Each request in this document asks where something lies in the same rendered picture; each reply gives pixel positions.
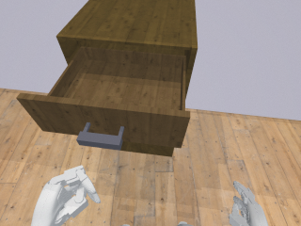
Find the left robot hand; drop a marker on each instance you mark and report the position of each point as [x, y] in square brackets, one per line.
[48, 210]

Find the drawer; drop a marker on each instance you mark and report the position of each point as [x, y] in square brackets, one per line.
[143, 92]

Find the right robot hand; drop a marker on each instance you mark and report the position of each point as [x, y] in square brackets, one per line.
[251, 212]

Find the handle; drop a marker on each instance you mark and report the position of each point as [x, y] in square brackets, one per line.
[86, 138]

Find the cabinet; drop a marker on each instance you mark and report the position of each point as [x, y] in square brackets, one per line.
[151, 26]

